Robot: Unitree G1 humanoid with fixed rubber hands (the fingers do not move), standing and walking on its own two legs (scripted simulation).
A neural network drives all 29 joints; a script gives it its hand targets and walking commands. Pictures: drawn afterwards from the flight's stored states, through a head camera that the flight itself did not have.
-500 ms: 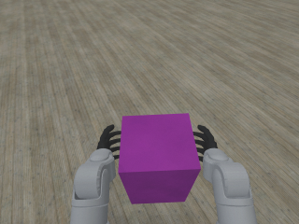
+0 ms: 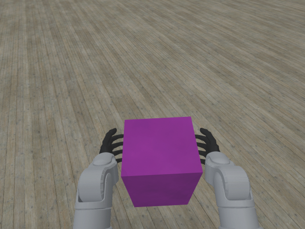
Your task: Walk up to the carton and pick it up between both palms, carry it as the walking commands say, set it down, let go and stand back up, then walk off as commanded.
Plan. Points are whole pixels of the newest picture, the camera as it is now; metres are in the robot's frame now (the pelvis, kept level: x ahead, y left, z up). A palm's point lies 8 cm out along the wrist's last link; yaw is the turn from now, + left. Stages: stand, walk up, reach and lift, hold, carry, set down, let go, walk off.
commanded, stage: carry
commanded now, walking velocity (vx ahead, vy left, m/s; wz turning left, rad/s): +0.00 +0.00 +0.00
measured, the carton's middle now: (159, 166) +0.30 +0.00 +0.00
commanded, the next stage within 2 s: none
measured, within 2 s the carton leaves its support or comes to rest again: neither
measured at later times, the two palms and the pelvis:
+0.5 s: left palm (103, 147) +0.30 +0.14 +0.09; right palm (205, 144) +0.31 -0.11 +0.09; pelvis +0.05 +0.01 +0.00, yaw +0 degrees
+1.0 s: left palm (117, 97) +0.50 +0.13 +0.09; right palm (195, 97) +0.49 -0.13 +0.09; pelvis +0.23 +0.00 +0.01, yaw +0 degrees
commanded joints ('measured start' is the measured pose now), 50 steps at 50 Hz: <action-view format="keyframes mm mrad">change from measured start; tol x32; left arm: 1 -329 -873 -431 -108 -201 -41 -127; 50 -156 -928 -577 -403 -263 49 -98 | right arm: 1 -383 870 424 -139 201 -62 126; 50 -273 918 586 -478 300 36 106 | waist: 1 -1 5 -274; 37 41 -254 -162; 43 -36 316 -303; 50 -8 165 -196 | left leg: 1 157 80 -103 -54 158 28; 21 117 77 -149 -170 -314 61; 34 119 48 -43 160 334 42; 38 -322 -74 80 168 -328 -9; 41 359 -56 34 -240 78 41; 43 927 291 -426 -123 1014 239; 50 522 179 -9 -236 713 81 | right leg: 1 50 -94 98 -81 163 -51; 23 -21 -76 66 -126 -220 -55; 33 164 -87 54 5 246 -40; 40 506 -193 86 34 1170 -85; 42 -122 -52 -97 540 605 34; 43 -517 68 -74 619 -233 44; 50 -199 5 -66 103 53 9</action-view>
